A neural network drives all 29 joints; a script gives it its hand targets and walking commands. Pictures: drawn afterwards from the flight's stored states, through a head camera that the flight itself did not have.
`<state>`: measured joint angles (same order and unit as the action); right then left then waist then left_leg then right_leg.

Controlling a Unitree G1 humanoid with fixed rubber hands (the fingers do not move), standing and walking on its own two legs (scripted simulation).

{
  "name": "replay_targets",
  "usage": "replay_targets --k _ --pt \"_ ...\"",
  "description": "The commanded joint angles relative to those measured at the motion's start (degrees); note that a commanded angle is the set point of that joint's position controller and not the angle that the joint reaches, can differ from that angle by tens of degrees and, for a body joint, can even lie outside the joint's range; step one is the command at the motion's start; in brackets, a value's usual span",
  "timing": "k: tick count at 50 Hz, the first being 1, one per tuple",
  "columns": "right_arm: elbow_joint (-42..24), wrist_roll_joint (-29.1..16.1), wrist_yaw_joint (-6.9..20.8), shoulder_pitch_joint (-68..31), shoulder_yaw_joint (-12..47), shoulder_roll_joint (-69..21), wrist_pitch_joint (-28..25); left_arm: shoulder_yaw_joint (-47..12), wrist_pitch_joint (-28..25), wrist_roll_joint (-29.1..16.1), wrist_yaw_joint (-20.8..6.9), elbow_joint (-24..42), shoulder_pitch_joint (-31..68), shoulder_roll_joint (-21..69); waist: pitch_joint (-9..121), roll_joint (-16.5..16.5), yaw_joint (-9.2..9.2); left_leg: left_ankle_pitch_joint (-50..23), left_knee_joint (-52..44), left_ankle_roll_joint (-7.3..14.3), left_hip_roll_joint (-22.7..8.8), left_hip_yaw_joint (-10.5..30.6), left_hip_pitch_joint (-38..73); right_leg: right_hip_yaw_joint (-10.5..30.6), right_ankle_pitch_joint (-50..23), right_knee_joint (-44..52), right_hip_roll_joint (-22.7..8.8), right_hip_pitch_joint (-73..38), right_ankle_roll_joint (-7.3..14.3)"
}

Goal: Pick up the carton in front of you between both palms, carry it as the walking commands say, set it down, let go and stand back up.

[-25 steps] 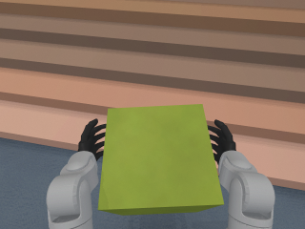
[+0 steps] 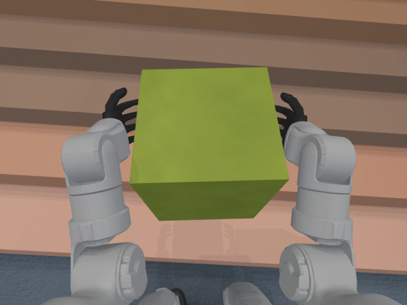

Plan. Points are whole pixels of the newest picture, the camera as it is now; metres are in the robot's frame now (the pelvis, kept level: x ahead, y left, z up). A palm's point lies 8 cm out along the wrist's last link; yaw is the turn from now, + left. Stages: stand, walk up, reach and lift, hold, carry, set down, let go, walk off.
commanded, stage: carry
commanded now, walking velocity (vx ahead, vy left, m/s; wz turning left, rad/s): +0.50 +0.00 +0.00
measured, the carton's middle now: (205, 154) +0.38 -0.02 +0.06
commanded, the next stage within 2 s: none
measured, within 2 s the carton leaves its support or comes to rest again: neither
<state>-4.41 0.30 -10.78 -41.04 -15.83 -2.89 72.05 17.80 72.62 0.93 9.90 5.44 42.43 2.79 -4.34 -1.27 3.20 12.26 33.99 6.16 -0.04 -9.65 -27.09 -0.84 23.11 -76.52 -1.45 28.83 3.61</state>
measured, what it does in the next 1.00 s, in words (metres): climbs: right foot 0.11 m higher, then left foot 0.11 m higher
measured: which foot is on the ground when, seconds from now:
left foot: down 0.00-0.36, up 0.38-0.76, down 0.78-1.00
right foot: up 0.00-0.32, down 0.34-0.82, up 0.84-1.00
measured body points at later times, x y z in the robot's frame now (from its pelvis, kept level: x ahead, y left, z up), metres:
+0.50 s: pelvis +0.37 -0.04 +0.07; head +0.46 -0.02 +0.51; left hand +0.72 +0.17 +0.18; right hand +0.76 -0.13 +0.17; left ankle +0.25 +0.07 -0.45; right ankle +0.43 -0.09 -0.62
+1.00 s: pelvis +0.71 +0.01 +0.21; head +0.76 -0.01 +0.66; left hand +1.11 +0.09 +0.35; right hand +1.06 -0.21 +0.34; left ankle +0.72 +0.09 -0.51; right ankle +0.64 -0.09 -0.31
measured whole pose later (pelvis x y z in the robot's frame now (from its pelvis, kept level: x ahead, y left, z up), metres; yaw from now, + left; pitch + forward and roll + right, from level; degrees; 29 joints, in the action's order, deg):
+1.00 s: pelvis +0.71 +0.01 +0.21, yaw +0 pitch +4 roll +2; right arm -1.3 -1.7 -13.7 -42.1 -12.1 -1.9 73.4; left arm 23.3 73.2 6.4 6.1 6.8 40.9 6.0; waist -1.0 0.2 11.5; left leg 18.7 37.7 4.7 2.7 -8.3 -23.4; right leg 2.0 20.4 -101.4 3.8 43.5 5.8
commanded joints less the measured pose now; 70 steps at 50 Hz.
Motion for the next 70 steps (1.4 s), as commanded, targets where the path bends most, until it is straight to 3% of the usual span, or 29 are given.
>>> replay_targets --k 1,9,12,14,16,17,18,19,20,23,28,32,35,40,41,42,43,44,46,49,56,58,61,62,63,64,65,68,70 --pt "-11.45 -20.80 7.97 -44.47 37.55 -52.71 -2.87 -36.67 -2.71 -13.01 -4.32 3.77 35.24 51.23 36.23 7.44 -0.15 -21.69 -8.74 5.53 -16.10 23.40 39.84 0.21 -2.10 -4.28 -1.16 16.91 0.49" --pt "-18.63 -18.38 8.50 -34.32 41.12 -47.14 -4.63 -41.32 -5.06 -11.03 -4.51 12.47 27.33 47.51 33.27 8.89 4.57 -35.53 -4.80 9.84 -18.15 23.49 55.93 -4.46 5.27 -24.83 -1.98 50.68 2.15" --pt "-19.76 -19.25 8.55 -31.67 42.81 -44.62 -3.77 -41.82 -4.23 -10.95 -4.48 13.74 24.74 44.45 26.32 5.04 3.75 -32.51 -9.79 6.87 -15.80 20.98 52.88 -5.13 11.18 -19.16 -3.38 54.08 2.68" --pt "-18.64 -20.01 8.77 -30.13 43.16 -44.06 -2.97 -41.37 -3.52 -10.64 -4.34 12.27 22.25 42.48 23.50 4.08 -0.52 -40.68 -17.12 4.32 -10.77 10.84 35.22 -9.97 1.14 3.55 -1.39 29.94 2.92" --pt "-17.05 -19.14 8.87 -29.77 42.78 -43.61 -2.50 -42.32 -2.54 -11.88 -4.75 11.50 21.32 42.74 31.89 14.80 -7.73 -84.31 -3.58 2.98 -8.93 3.25 23.89 -16.31 -10.45 17.23 6.32 -2.50 4.29" --pt "-16.66 -18.95 8.96 -30.03 42.51 -44.07 -2.49 -43.37 -2.75 -13.29 -5.32 12.19 22.34 43.78 37.46 14.98 -15.27 -85.38 11.26 0.84 -8.84 1.18 21.61 -15.88 -19.44 27.54 8.09 -17.50 3.14" --pt "-16.83 -18.36 9.00 -32.33 42.24 -44.76 -2.68 -44.38 -3.34 -14.50 -6.00 12.89 24.78 45.39 43.26 2.76 -18.50 -50.20 35.21 -2.77 -2.76 3.58 13.82 -2.94 -32.86 39.09 3.49 -33.39 7.70" --pt "-16.55 -16.80 8.85 -28.02 40.97 -45.28 -2.80 -45.33 -3.66 -16.14 -6.39 11.17 23.12 45.00 53.55 -21.50 -13.45 11.17 65.27 -8.48 11.30 11.39 -8.55 38.74 -57.16 45.89 -19.19 -52.30 21.47" --pt "-15.19 -14.01 8.49 -25.69 38.51 -43.57 -2.76 -47.87 -3.76 -19.34 -7.05 11.09 22.84 49.31 55.18 -11.46 -12.27 4.60 71.09 -5.07 7.89 20.93 -9.45 40.44 -49.10 45.82 -15.82 -50.02 20.25" --pt "-15.27 -9.03 7.64 -27.46 34.45 -43.59 -4.29 -51.88 -5.00 -24.92 -8.95 15.12 32.91 55.45 39.53 0.04 -8.77 4.60 68.92 -1.80 2.12 16.56 -19.51 28.99 -36.14 46.04 -14.66 -38.54 14.08" --pt "-12.02 -5.49 6.91 -24.83 34.88 -41.87 -4.99 -51.46 -5.57 -25.50 -9.57 12.57 32.65 55.14 31.28 3.60 -9.48 12.40 57.02 -1.48 -1.70 10.31 -30.32 19.05 -29.86 51.21 -13.56 -39.63 11.56" --pt "-10.06 -5.76 6.01 -26.73 35.13 -40.28 -3.45 -47.17 -3.89 -24.49 -9.83 8.23 31.62 50.60 27.28 -2.72 -11.14 15.96 71.14 0.69 -2.17 4.97 -49.20 16.72 -36.99 53.64 -14.41 -48.71 12.90" --pt "-8.28 -6.19 4.63 -29.15 34.50 -38.40 -1.11 -42.45 -1.48 -23.20 -9.58 4.13 29.80 47.07 20.57 -1.79 -7.01 13.55 49.31 -0.06 -4.04 1.43 -36.38 6.19 -31.81 62.93 -9.21 -33.21 9.31" --pt "-6.52 -12.44 4.26 -37.29 36.85 -42.55 2.36 -33.97 2.21 -17.30 -8.01 0.84 31.21 43.61 32.97 -11.98 4.29 -2.23 16.59 1.00 8.66 -8.43 7.33 -10.17 -99.98 37.07 -6.06 -27.42 4.57" --pt "-6.30 -14.14 4.72 -38.95 37.78 -44.74 2.30 -32.96 2.47 -15.54 -7.66 0.78 32.70 43.01 39.20 -4.55 8.00 -15.18 4.82 2.33 6.60 -2.64 21.74 -8.85 -90.39 17.87 -4.23 -23.40 0.18" --pt "-5.58 -17.05 5.68 -37.94 39.50 -48.24 2.14 -32.21 2.55 -13.75 -7.49 -0.32 30.93 42.68 34.63 1.23 8.26 -31.68 -6.02 7.33 -1.00 13.28 32.20 -5.75 -36.30 -0.28 2.30 -6.45 -1.81" --pt "-3.79 -18.51 6.06 -38.46 39.49 -47.92 1.69 -30.12 2.80 -11.58 -7.21 -2.76 27.78 42.75 42.48 15.77 4.95 -79.38 0.85 20.57 -18.64 41.45 47.79 2.93 -2.49 -28.67 10.78 11.85 -5.56" --pt "-3.60 -20.80 6.55 -39.52 40.82 -50.63 1.18 -27.76 2.53 -9.08 -6.68 -3.17 25.53 42.30 48.61 11.17 6.95 -65.93 0.01 21.65 -17.94 47.10 50.46 12.03 -2.17 -38.04 10.71 17.67 -2.74" --pt "-8.54 -25.72 7.99 -49.76 43.65 -57.44 -0.40 -26.73 1.23 -6.67 -6.42 -0.08 31.40 44.00 37.85 0.69 4.02 -18.40 -3.90 13.76 -15.65 43.85 40.20 10.44 -1.76 -31.81 4.53 25.45 1.72" --pt "-10.65 -30.42 9.90 -56.22 45.64 -61.87 -1.92 -26.25 -1.01 -4.33 -5.33 0.91 33.54 42.37 30.33 -1.14 1.42 -2.68 -9.57 8.40 -15.76 35.71 30.40 7.88 -1.07 -25.90 0.65 26.49 3.61" --pt "-3.76 -24.98 9.23 -45.39 37.96 -52.72 0.15 -29.56 0.52 -3.53 -3.61 -0.49 30.74 40.15 24.83 4.60 3.31 -11.85 -16.83 7.83 -15.08 25.69 40.49 1.06 10.00 -23.07 -5.20 48.38 3.49" --pt "-1.38 -23.31 9.48 -44.93 36.26 -52.16 1.16 -31.48 1.44 -5.23 -3.76 -0.45 32.34 40.92 22.21 6.77 0.26 -20.07 -24.62 5.65 -8.95 9.20 18.35 -7.92 -0.67 6.27 -3.68 18.12 3.38" --pt "0.74 -18.27 9.20 -41.45 32.57 -50.56 2.60 -35.06 2.27 -10.38 -4.47 -1.21 35.02 46.76 33.85 19.57 -8.52 -76.80 -4.76 2.56 -9.33 1.58 24.41 -14.23 -2.95 18.95 5.84 -4.48 5.15" --pt "1.28 -16.59 9.07 -41.51 31.55 -50.31 2.73 -36.98 1.92 -12.12 -4.89 -0.22 38.87 48.56 40.02 10.12 -14.86 -79.25 17.46 -1.97 -6.13 -0.86 25.57 -13.72 -18.61 32.20 7.20 -17.40 4.07" --pt "0.56 -14.49 8.96 -39.65 30.79 -50.22 2.48 -38.20 1.54 -14.53 -5.57 -0.28 36.46 51.40 42.49 3.67 -17.44 -47.50 34.78 -5.62 -2.81 4.65 14.55 -1.37 -29.45 47.33 3.07 -31.05 4.38" --pt "1.31 -12.22 8.94 -34.81 29.87 -51.36 2.17 -39.79 0.80 -17.22 -6.23 -0.03 35.45 52.87 44.24 -15.51 -11.30 6.77 60.82 -9.33 7.68 8.91 -12.84 33.54 -70.66 47.62 -17.28 -47.63 15.35" --pt "2.19 -9.08 8.36 -33.89 27.76 -48.92 1.58 -42.30 -0.01 -20.61 -7.01 1.53 37.99 56.38 49.40 -10.77 -12.79 8.24 73.71 -5.94 8.20 21.24 -16.26 37.29 -77.96 44.09 -16.79 -49.38 18.95" --pt "-2.27 -4.27 7.06 -36.29 26.19 -47.59 -0.92 -46.48 -3.05 -25.94 -8.95 9.34 48.82 61.96 37.07 -1.67 -9.33 8.85 70.29 -1.80 0.49 18.10 -28.49 28.87 -29.98 47.69 -13.70 -41.23 11.97" --pt "-4.56 -3.19 6.28 -37.19 27.02 -45.30 -2.66 -48.35 -4.08 -28.63 -10.21 10.02 50.23 62.42 31.09 -0.09 -9.14 9.86 65.96 -0.75 -0.79 14.82 -31.60 24.47 -21.97 50.45 -13.94 -38.71 9.63"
